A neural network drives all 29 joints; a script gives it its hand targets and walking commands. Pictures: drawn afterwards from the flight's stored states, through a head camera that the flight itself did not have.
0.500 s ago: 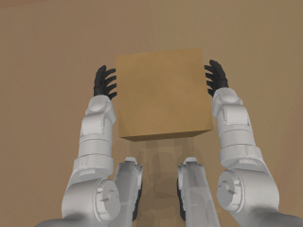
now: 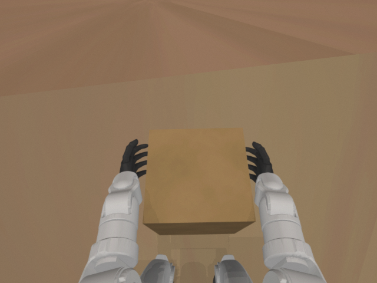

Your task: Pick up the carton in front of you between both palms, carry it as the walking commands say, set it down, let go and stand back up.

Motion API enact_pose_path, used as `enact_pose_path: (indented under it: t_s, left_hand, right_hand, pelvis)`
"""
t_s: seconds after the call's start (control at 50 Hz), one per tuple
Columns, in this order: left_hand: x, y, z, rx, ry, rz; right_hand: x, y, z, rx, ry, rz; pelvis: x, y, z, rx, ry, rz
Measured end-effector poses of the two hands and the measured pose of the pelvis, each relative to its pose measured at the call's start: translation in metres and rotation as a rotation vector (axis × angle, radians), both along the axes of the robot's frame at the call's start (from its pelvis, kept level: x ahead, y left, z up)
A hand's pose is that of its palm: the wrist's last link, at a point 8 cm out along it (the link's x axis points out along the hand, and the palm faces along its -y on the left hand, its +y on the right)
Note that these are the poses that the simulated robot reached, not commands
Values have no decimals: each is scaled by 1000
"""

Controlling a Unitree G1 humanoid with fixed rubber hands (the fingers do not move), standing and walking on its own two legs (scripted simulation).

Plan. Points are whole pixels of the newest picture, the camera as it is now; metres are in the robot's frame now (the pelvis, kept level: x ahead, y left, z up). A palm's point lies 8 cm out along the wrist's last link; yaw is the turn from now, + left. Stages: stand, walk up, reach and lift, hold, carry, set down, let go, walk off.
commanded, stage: reach and lift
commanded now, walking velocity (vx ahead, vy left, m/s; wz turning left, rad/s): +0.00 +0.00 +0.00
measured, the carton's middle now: (196, 187) +0.35 +0.00 -0.10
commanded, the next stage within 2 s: hold in 1.44 s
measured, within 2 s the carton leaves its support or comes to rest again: neither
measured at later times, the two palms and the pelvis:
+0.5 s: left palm (108, 157) +0.32 +0.15 +0.11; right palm (285, 168) +0.31 -0.14 +0.10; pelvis +0.02 +0.01 +0.08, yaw +0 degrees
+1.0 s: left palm (109, 154) +0.33 +0.15 +0.12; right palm (288, 163) +0.32 -0.15 +0.11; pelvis +0.02 +0.00 +0.08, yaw +0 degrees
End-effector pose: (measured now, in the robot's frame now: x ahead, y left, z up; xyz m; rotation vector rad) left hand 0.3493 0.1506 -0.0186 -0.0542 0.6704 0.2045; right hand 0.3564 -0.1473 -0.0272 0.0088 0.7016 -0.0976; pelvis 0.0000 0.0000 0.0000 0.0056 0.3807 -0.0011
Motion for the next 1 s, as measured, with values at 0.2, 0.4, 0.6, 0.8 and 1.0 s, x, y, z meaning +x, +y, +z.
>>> enact_pose_path:
  t_s: [0.2,0.4,0.6,0.8,1.0]
  left_hand:
    - [-12,2,59,11,-6,-34]
    - [-20,5,117,38,-34,-81]
    - [-29,1,127,48,3,-96]
    - [-28,1,131,43,-17,-81]
    - [-23,-1,135,60,-12,-93]
  right_hand:
    - [-19,2,60,-10,-7,-20]
    - [-35,5,118,-35,-35,-28]
    - [-47,2,128,-43,2,-30]
    - [-42,1,134,-36,-19,-28]
    - [-36,0,139,-53,-14,-14]
  pelvis:
    - [19,5,47,-6,-163,-2]
    - [28,8,75,-9,-351,-1]
    - [17,7,79,-9,-448,-9]
    - [12,4,79,-7,-457,-5]
    - [23,1,83,-7,-458,1]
